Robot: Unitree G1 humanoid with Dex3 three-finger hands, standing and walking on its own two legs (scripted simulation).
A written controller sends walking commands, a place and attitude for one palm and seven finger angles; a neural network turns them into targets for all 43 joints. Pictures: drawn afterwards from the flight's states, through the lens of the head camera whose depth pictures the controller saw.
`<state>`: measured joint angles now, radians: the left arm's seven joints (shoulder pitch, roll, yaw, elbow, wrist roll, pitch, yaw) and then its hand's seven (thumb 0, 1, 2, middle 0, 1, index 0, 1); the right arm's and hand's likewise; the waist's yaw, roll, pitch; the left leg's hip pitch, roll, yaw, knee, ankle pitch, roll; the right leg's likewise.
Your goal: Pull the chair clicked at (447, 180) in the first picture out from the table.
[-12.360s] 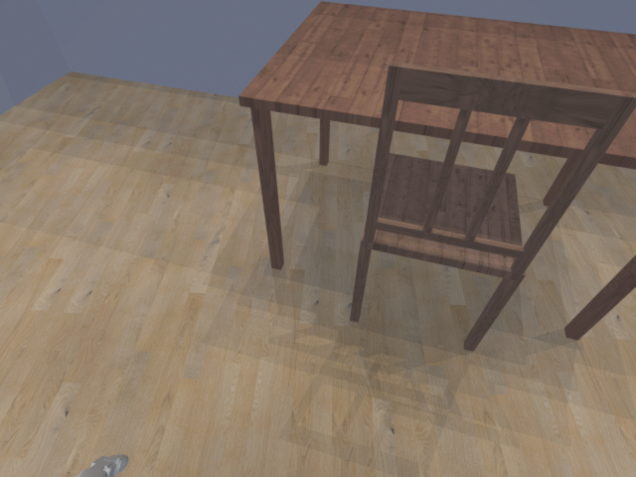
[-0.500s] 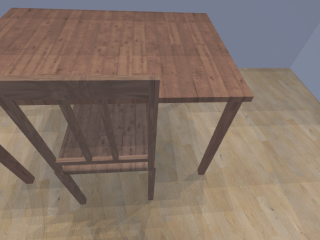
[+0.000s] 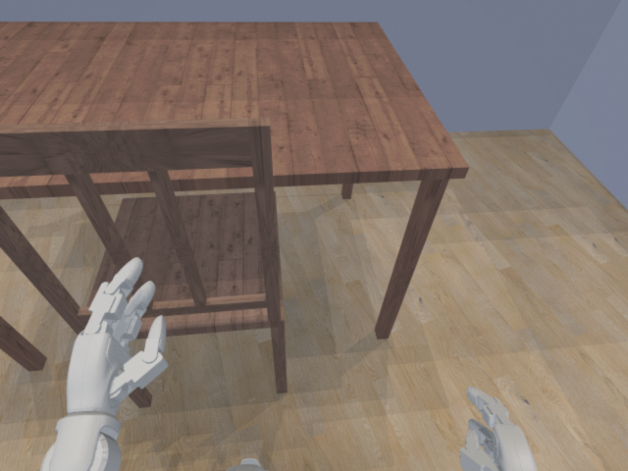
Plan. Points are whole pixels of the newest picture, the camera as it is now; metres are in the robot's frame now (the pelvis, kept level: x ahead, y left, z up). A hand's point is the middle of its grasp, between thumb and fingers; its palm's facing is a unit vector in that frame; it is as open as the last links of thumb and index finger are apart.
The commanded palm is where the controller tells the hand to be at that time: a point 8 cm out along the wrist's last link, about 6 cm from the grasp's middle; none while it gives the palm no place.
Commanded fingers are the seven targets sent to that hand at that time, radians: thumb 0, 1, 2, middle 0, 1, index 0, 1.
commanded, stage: raise the hand toward the chair's back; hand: left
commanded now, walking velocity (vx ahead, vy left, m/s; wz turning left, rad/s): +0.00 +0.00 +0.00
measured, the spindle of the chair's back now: (118, 251) +0.46 +0.34 -0.02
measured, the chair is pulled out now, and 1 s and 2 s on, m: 0.00 0.00 0.00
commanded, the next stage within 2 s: aim the fingers beside a spindle in 1.80 s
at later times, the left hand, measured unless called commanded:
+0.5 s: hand (173, 393) +0.23 +0.19 -0.02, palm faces +0.07 -1.00 +0.01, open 12.5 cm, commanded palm +0.18 +0.25 +0.00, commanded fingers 0.00 -0.06 0.49 -0.10 -0.15 -0.10 -0.15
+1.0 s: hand (130, 385) +0.22 +0.23 +0.02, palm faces +0.15 -0.99 -0.06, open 16.4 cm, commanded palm +0.20 +0.28 +0.01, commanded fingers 0.00 -0.50 0.30 -0.06 -0.08 -0.06 -0.08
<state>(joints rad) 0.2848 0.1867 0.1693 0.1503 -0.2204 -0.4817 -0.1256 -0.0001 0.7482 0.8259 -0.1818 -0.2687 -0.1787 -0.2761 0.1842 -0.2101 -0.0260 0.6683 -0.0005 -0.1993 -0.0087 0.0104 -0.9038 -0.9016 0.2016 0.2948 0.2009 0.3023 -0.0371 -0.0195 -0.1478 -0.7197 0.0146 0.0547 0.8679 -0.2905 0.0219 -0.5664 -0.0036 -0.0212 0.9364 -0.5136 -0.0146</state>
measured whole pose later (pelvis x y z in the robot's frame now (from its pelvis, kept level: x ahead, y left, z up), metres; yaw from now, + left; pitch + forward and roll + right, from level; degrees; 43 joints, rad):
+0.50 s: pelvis +0.00 -0.02 -0.05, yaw +1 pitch +15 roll -2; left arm 0.31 0.24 0.23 0.09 -0.33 -0.21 -0.30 0.00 0.17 0.58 -0.13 -0.18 -0.13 -0.19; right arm 0.20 -0.16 0.02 0.61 0.02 -0.16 -0.08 0.01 -0.90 -0.90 0.20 0.30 0.20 0.30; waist 0.00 0.05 -0.15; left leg -1.04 0.06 -0.03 1.19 -0.42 -0.02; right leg -0.83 0.04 -0.10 1.21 -0.65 -0.05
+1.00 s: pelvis +0.00 +0.02 -0.04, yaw +1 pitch +16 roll -4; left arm 0.38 0.22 0.17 -0.06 -0.24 -0.43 -0.12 -0.01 -0.40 0.34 -0.07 -0.09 -0.07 -0.10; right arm 0.17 -0.20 0.00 0.54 0.00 -0.17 -0.05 0.01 -0.90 -0.90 0.20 0.29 0.20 0.30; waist 0.00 0.04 -0.16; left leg -1.03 0.03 -0.01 1.16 -0.40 0.04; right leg -0.81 0.02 -0.08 1.14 -0.60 0.00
